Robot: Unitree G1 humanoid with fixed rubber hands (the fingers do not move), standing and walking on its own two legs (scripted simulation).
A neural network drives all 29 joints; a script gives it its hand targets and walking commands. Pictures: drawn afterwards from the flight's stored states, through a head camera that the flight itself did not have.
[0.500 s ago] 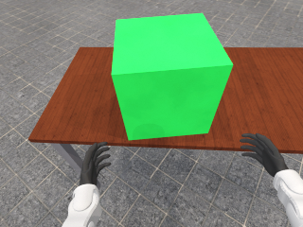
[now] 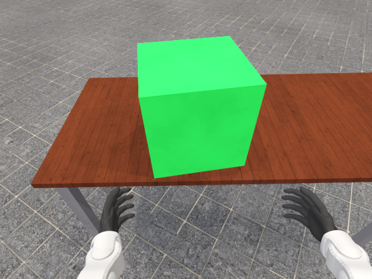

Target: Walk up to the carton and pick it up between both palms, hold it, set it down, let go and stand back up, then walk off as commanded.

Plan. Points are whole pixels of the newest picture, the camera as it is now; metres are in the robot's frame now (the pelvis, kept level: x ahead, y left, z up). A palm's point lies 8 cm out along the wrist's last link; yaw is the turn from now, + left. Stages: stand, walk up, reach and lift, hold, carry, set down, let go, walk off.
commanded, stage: set down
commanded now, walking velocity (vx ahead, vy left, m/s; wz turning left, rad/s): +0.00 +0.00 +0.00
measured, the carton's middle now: (192, 106) +0.57 +0.03 +0.06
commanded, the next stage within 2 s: let go in 1.52 s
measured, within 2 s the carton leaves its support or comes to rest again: neither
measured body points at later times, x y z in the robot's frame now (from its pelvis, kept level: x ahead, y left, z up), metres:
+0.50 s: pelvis +0.04 -0.01 +0.00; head +0.06 +0.01 +0.45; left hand +0.23 +0.19 -0.02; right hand +0.26 -0.25 -0.02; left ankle +0.04 +0.14 -0.74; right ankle +0.03 -0.13 -0.74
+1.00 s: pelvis +0.03 -0.01 +0.00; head +0.05 +0.01 +0.45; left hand +0.19 +0.21 -0.05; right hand +0.23 -0.23 -0.05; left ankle +0.04 +0.14 -0.74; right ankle +0.03 -0.13 -0.74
